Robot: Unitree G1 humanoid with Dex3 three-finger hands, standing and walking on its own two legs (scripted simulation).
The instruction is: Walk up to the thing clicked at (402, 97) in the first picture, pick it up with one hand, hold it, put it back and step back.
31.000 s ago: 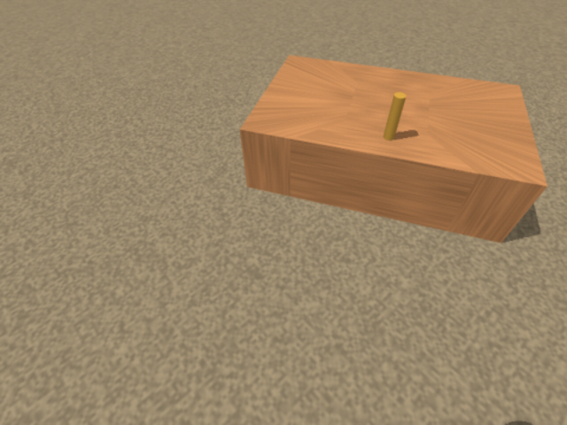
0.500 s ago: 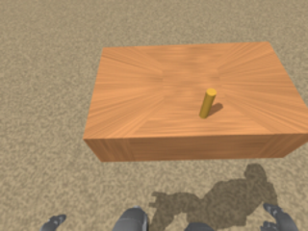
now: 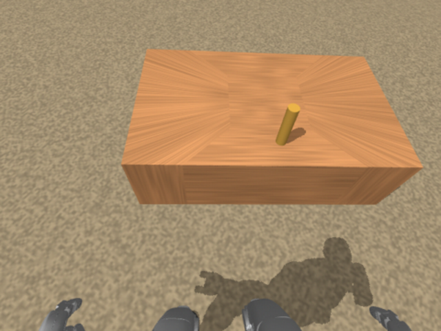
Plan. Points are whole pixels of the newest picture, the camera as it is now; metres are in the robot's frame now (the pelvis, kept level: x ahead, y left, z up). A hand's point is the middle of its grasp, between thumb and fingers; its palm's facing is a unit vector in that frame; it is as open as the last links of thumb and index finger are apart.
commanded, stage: step back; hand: right
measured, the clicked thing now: (286, 125) +0.82 -0.23 -0.31
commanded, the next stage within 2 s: stand in 1.94 s
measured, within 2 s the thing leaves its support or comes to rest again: neither
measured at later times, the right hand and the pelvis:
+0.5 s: hand out of the picture -0.09 -0.29 -0.16, palm faces -0.10 +0.90 -0.42, open 7.4 cm; pelvis -0.17 -0.02 -0.02, yaw +3 degrees
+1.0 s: hand out of the picture -0.22 -0.35 -0.15, palm faces -0.05 +0.91 -0.40, open 7.4 cm; pelvis -0.31 -0.07 +0.00, yaw +0 degrees
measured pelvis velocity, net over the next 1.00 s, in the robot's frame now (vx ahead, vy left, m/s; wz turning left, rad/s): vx -0.31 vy -0.07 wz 0.00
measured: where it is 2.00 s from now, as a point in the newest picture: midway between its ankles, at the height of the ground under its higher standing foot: outside the picture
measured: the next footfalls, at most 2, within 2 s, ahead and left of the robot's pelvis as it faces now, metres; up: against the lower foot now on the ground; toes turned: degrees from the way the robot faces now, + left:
right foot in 0.16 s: -0.06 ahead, -0.16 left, +0.00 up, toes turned +0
left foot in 0.46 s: -0.13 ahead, +0.09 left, +0.00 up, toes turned +2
